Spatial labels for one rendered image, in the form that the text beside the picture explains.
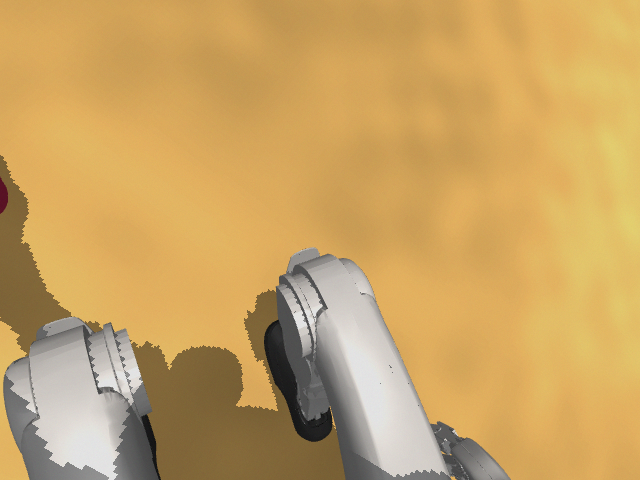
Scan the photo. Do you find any cup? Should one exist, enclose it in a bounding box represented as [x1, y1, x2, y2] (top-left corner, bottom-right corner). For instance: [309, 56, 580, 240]
[0, 177, 8, 214]

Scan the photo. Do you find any right robot foot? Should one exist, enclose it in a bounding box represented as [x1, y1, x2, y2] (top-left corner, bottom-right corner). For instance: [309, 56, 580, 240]
[264, 320, 332, 442]

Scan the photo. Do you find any right robot hand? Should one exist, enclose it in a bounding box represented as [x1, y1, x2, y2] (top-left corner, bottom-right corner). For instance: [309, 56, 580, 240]
[430, 421, 511, 480]

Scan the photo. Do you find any left robot foot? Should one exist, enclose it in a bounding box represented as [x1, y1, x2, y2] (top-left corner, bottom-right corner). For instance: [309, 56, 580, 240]
[141, 414, 161, 480]

